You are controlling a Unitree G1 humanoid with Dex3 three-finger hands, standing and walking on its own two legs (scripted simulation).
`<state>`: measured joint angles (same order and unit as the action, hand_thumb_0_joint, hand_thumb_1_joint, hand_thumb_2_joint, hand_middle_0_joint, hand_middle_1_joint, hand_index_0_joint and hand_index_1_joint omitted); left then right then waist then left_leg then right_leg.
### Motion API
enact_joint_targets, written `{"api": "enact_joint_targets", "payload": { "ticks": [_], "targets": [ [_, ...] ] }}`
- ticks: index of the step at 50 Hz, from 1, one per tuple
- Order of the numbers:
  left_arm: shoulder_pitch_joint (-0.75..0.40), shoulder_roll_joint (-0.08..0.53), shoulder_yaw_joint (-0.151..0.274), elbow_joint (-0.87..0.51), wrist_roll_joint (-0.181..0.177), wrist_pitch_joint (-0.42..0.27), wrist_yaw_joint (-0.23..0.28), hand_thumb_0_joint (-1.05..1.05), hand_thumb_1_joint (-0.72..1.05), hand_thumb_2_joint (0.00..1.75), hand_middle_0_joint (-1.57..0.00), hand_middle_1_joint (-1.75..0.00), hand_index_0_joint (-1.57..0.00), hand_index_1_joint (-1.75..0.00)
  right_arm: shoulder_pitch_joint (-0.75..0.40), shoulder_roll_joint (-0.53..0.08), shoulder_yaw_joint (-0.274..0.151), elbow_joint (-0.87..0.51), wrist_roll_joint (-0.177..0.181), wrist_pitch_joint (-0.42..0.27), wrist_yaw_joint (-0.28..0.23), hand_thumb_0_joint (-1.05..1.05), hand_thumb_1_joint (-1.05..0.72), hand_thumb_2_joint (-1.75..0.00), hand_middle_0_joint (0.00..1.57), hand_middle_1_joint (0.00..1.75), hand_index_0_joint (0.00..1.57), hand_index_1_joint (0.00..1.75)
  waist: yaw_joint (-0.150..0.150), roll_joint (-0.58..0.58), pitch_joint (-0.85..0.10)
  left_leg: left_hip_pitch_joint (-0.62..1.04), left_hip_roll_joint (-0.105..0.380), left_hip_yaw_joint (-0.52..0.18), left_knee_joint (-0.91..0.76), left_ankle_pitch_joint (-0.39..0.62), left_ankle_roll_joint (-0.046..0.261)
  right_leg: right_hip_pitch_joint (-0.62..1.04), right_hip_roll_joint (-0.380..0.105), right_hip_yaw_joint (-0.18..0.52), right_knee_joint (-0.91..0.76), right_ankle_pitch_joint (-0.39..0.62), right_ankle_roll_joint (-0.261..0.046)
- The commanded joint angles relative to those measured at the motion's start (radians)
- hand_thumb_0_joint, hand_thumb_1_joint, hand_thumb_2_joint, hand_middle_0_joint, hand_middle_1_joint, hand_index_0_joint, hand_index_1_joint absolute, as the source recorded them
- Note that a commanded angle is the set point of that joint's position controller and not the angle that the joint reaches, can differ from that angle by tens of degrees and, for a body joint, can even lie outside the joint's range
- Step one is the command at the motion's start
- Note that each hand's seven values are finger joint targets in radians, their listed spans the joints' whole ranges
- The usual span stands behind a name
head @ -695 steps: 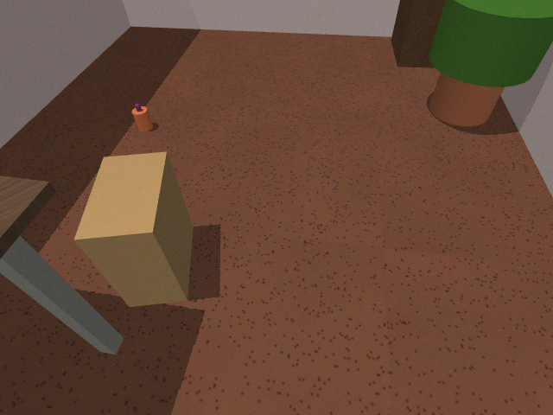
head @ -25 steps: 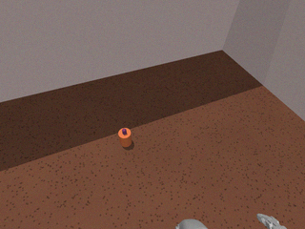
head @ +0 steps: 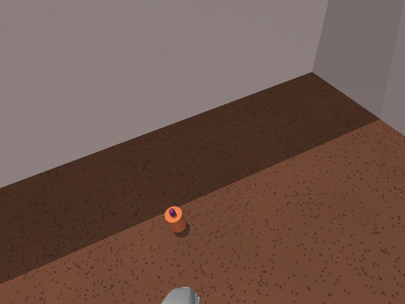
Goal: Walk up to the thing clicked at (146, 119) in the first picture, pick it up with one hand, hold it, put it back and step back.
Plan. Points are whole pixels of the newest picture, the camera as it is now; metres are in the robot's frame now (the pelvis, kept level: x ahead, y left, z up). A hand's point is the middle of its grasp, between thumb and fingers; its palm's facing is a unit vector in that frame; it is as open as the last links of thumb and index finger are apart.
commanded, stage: walk up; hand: left
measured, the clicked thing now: (174, 217) +0.62 +0.29 -0.69
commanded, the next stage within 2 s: none
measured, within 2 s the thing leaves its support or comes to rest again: neither
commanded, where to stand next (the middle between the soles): +0.27 +0.07 m, yaw +0 degrees
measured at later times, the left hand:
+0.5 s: hand (86, 293) +0.18 +0.34 -0.16, palm faces +0.00 -0.94 -0.33, open 7.4 cm
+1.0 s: hand (103, 249) +0.27 +0.32 -0.14, palm faces +0.00 -0.92 -0.40, open 7.4 cm
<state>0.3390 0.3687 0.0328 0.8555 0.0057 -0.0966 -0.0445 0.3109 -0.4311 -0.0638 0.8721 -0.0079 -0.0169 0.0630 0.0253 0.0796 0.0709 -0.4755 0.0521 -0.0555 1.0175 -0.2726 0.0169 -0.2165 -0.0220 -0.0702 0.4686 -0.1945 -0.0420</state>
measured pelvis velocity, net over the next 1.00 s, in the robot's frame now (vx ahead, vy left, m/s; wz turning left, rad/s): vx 0.21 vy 0.05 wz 0.03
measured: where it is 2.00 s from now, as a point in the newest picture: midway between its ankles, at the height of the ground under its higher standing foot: (218, 301)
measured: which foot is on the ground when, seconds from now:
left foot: up 0.00-0.26, down 0.28-0.74, up 0.76-1.00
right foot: down 0.00-0.32, up 0.34-0.68, down 0.70-1.00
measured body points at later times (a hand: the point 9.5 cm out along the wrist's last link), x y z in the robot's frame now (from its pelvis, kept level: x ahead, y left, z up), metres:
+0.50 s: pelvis +0.15 +0.07 +0.00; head +0.16 +0.09 +0.44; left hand +0.18 +0.39 -0.13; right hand +0.25 -0.24 -0.09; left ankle +0.18 +0.17 -0.74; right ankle +0.17 -0.09 -0.68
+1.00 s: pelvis +0.21 +0.05 -0.01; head +0.23 +0.03 +0.44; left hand +0.27 +0.36 -0.11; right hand +0.28 -0.26 -0.15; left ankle +0.24 +0.20 -0.72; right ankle +0.28 -0.06 -0.74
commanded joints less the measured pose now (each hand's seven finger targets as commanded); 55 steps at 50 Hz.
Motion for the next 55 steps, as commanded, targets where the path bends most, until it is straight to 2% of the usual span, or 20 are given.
{"api": "enact_joint_targets", "payload": {
  "ticks": [1, 7, 11, 13, 14, 15, 16, 17, 21, 26, 32, 35, 37, 38, 40, 44, 49, 52, 53, 55],
  "targets": [
    [0.033, 0.299, 0.105, -0.075, -0.002, -0.028, 0.030, 0.00, 0.90, 0.90, -0.20, -0.30, -0.20, -0.30, 0.014, -0.166, -0.054, -0.059, -0.007, -0.011, 0.003, 0.00, -0.90, -0.90, 0.20, 0.30, 0.20, 0.30, 0.008, -0.195, 0.028, -0.109, 0.026, -0.021, -0.124, 0.072, -0.030, 0.048, -0.229, 0.213, -0.300, -0.184, -0.119],
    [0.064, 0.316, 0.113, -0.075, 0.002, -0.022, 0.028, 0.00, 0.90, 0.90, -0.20, -0.30, -0.20, -0.30, -0.103, -0.141, -0.047, -0.099, -0.023, -0.032, 0.017, 0.00, -0.90, -0.90, 0.20, 0.30, 0.20, 0.30, 0.040, -0.187, 0.027, -0.050, 0.055, 0.034, -0.372, 0.065, -0.018, 0.100, -0.259, 0.164, -0.214, -0.049, -0.159],
    [0.027, 0.335, 0.104, -0.084, 0.002, -0.013, 0.029, 0.00, 0.90, 0.90, -0.20, -0.30, -0.20, -0.30, -0.080, -0.145, -0.052, -0.094, -0.017, -0.043, 0.017, 0.00, -0.90, -0.90, 0.20, 0.30, 0.20, 0.30, -0.002, -0.187, -0.012, 0.117, 0.033, 0.082, -0.443, 0.055, 0.014, 0.034, -0.274, 0.153, -0.113, 0.055, -0.153],
    [0.021, 0.302, 0.084, -0.087, -0.001, -0.005, 0.030, 0.00, 0.90, 0.90, -0.20, -0.30, -0.20, -0.30, 0.022, -0.170, -0.064, -0.059, -0.020, -0.053, 0.008, 0.00, -0.90, -0.90, 0.20, 0.30, 0.20, 0.30, -0.061, -0.099, -0.058, 0.315, -0.015, 0.110, -0.513, 0.071, 0.029, -0.051, -0.213, 0.086, 0.066, 0.090, -0.111],
    [0.054, 0.256, 0.065, -0.086, -0.002, -0.002, 0.028, 0.00, 0.90, 0.90, -0.20, -0.30, -0.20, -0.30, 0.106, -0.214, -0.081, -0.035, -0.022, -0.058, -0.003, 0.00, -0.90, -0.90, 0.20, 0.30, 0.20, 0.30, -0.094, 0.040, -0.118, 0.445, 0.011, 0.037, -0.577, -0.039, 0.057, -0.111, -0.137, 0.020, 0.285, 0.112, -0.080],
    [0.095, 0.175, 0.041, -0.101, -0.007, 0.000, 0.025, 0.00, 0.90, 0.90, -0.20, -0.30, -0.20, -0.30, 0.154, -0.299, -0.103, -0.044, -0.032, -0.062, -0.016, 0.00, -0.90, -0.90, 0.20, 0.30, 0.20, 0.30, -0.103, 0.265, -0.148, 0.557, 0.230, -0.316, -0.670, -0.146, 0.123, -0.305, -0.030, -0.025, 0.541, -0.138, -0.015],
    [0.111, 0.215, 0.053, -0.074, -0.011, 0.012, 0.033, 0.00, 0.90, 0.90, -0.20, -0.30, -0.20, -0.30, 0.126, -0.323, -0.102, -0.073, -0.012, -0.063, -0.024, 0.00, -0.90, -0.90, 0.20, 0.30, 0.20, 0.30, -0.088, 0.180, -0.104, 0.528, 0.350, -0.560, -0.784, -0.238, 0.201, -0.424, 0.053, 0.027, 0.625, -0.337, -0.002],
    [0.087, 0.288, 0.067, -0.060, 0.000, 0.021, 0.042, 0.00, 0.90, 0.90, -0.20, -0.30, -0.20, -0.30, 0.104, -0.325, -0.108, -0.072, 0.009, -0.057, -0.021, 0.00, -0.90, -0.90, 0.20, 0.30, 0.20, 0.30, -0.090, 0.135, -0.074, 0.488, 0.371, -0.558, -0.762, -0.223, 0.251, -0.428, -0.015, 0.090, 0.687, -0.356, -0.015],
    [0.110, 0.259, 0.062, -0.018, -0.016, 0.024, 0.023, 0.00, 0.90, 0.90, -0.20, -0.30, -0.20, -0.30, 0.009, -0.220, -0.059, -0.100, 0.011, -0.066, -0.032, 0.00, -0.90, -0.90, 0.20, 0.30, 0.20, 0.30, -0.029, 0.077, 0.015, 0.304, 0.200, -0.150, -0.741, 0.107, 0.164, -0.317, -0.064, 0.134, 0.585, -0.169, -0.005],
    [0.055, 0.231, 0.057, -0.022, -0.004, 0.031, 0.017, 0.00, 0.90, 0.90, -0.20, -0.30, -0.20, -0.30, -0.010, -0.218, -0.055, -0.121, 0.001, -0.061, -0.038, 0.00, -0.90, -0.90, 0.20, 0.30, 0.20, 0.30, -0.039, 0.098, 0.020, 0.274, 0.180, -0.058, -0.752, 0.114, 0.208, -0.291, -0.064, 0.076, 0.408, -0.110, 0.045],
    [0.021, 0.189, 0.053, 0.002, 0.001, 0.026, 0.049, 0.00, 0.90, 0.90, -0.20, -0.30, -0.20, -0.30, -0.052, -0.195, -0.037, -0.123, 0.001, -0.033, -0.052, 0.00, -0.90, -0.90, 0.20, 0.30, 0.20, 0.30, -0.020, 0.050, -0.039, 0.203, 0.182, 0.017, -0.532, 0.596, 0.189, -0.077, -0.016, 0.016, 0.211, 0.012, 0.034],
    [0.065, 0.228, 0.062, 0.030, 0.009, 0.013, 0.062, 0.00, 0.90, 0.90, -0.20, -0.30, -0.20, -0.30, -0.091, -0.125, -0.010, -0.121, 0.027, -0.017, -0.055, 0.00, -0.90, -0.90, 0.20, 0.30, 0.20, 0.30, 0.034, -0.095, -0.107, 0.151, 0.090, 0.065, -0.347, 0.219, 0.083, 0.109, -0.045, 0.075, -0.010, 0.213, -0.005],
    [0.039, 0.323, 0.080, -0.016, 0.015, 0.002, 0.058, 0.00, 0.90, 0.90, -0.20, -0.30, -0.20, -0.30, 0.032, -0.074, 0.012, -0.104, 0.017, -0.002, -0.052, 0.00, -0.90, -0.90, 0.20, 0.30, 0.20, 0.30, -0.009, -0.278, -0.135, 0.008, -0.062, 0.063, -0.100, -0.292, 0.026, 0.135, -0.338, 0.566, -0.163, -0.047, -0.123],
    [-0.008, 0.366, 0.093, -0.020, 0.010, 0.012, 0.056, 0.00, 0.90, 0.90, -0.20, -0.30, -0.20, -0.30, 0.019, -0.168, -0.021, -0.086, 0.007, 0.006, -0.061, 0.00, -0.90, -0.90, 0.20, 0.30, 0.20, 0.30, 0.004, -0.263, -0.095, -0.011, -0.043, 0.052, -0.009, -0.374, 0.031, 0.084, -0.380, 0.613, -0.176, -0.191, -0.221],
    [-0.010, 0.321, 0.083, -0.024, 0.007, 0.024, 0.056, 0.00, 0.90, 0.90, -0.20, -0.30, -0.20, -0.30, -0.012, -0.192, -0.030, -0.052, 0.004, 0.009, -0.063, 0.00, -0.90, -0.90, 0.20, 0.30, 0.20, 0.30, 0.010, -0.230, -0.038, -0.035, -0.013, -0.005, -0.002, -0.331, 0.026, 0.016, -0.318, 0.535, -0.212, -0.318, -0.192],
    [-0.075, 0.286, 0.067, -0.031, 0.017, 0.023, 0.054, 0.00, 0.90, 0.90, -0.20, -0.30, -0.20, -0.30, 0.012, -0.157, -0.018, -0.001, -0.004, 0.008, -0.051, 0.00, -0.90, -0.90, 0.20, 0.30, 0.20, 0.30, -0.007, -0.254, -0.053, 0.019, -0.009, 0.027, -0.107, -0.174, -0.005, -0.010, -0.216, 0.321, -0.183, -0.216, -0.144],
    [-0.118, 0.267, 0.065, -0.028, 0.016, 0.046, 0.046, 0.00, 0.90, 0.90, -0.20, -0.30, -0.20, -0.30, -0.019, -0.129, -0.008, 0.040, -0.009, -0.016, -0.054, 0.00, -0.90, -0.90, 0.20, 0.30, 0.20, 0.30, -0.001, -0.270, -0.068, 0.156, -0.032, 0.087, -0.378, -0.105, -0.022, -0.051, -0.192, 0.225, -0.110, -0.124, -0.141],
    [-0.157, 0.222, 0.045, -0.019, -0.001, 0.071, 0.037, 0.00, 0.90, 0.90, -0.20, -0.30, -0.20, -0.30, 0.000, -0.137, -0.014, 0.083, -0.017, -0.031, -0.067, 0.00, -0.90, -0.90, 0.20, 0.30, 0.20, 0.30, -0.033, -0.175, -0.071, 0.337, -0.046, 0.095, -0.547, 0.040, -0.005, -0.200, -0.166, 0.183, -0.016, -0.216, -0.083],
    [-0.168, 0.193, 0.032, -0.015, -0.005, 0.075, 0.035, 0.00, 0.90, 0.90, -0.20, -0.30, -0.20, -0.30, -0.009, -0.160, -0.018, 0.082, -0.024, -0.034, -0.072, 0.00, -0.90, -0.90, 0.20, 0.30, 0.20, 0.30, -0.040, -0.117, -0.065, 0.342, 0.018, -0.001, -0.608, 0.007, 0.012, -0.243, -0.142, 0.171, 0.011, -0.256, -0.050],
    [-0.145, 0.183, 0.026, 0.025, -0.018, 0.089, 0.036, 0.00, 0.90, 0.90, -0.20, -0.30, -0.20, -0.30, -0.135, -0.250, -0.020, 0.052, -0.019, -0.044, -0.073, 0.00, -0.90, -0.90, 0.20, 0.30, 0.20, 0.30, 0.000, 0.077, -0.006, 0.114, 0.258, -0.351, -0.815, -0.395, 0.122, -0.163, -0.005, 0.072, 0.185, -0.281, 0.015]
  ]
}}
